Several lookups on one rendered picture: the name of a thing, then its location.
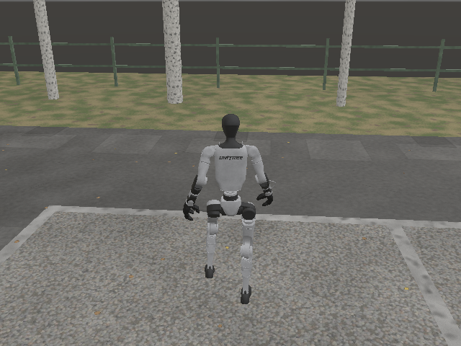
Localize robot right forearm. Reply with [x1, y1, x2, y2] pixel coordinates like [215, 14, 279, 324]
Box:
[260, 173, 272, 196]

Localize robot left hand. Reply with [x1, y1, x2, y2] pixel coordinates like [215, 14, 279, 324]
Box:
[183, 202, 200, 221]

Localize robot left forearm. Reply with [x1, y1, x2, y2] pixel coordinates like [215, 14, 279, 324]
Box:
[186, 175, 202, 206]

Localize robot right upper arm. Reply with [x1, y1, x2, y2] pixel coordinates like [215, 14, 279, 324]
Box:
[246, 145, 267, 184]

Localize robot left upper arm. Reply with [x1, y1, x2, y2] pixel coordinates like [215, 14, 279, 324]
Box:
[196, 145, 216, 186]

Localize robot right hand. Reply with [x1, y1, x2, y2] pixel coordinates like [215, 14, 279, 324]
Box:
[257, 193, 273, 206]

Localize right robot foot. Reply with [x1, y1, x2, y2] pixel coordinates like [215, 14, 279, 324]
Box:
[241, 285, 251, 304]

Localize left robot thigh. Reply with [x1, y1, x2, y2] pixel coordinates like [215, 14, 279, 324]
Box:
[207, 200, 221, 235]

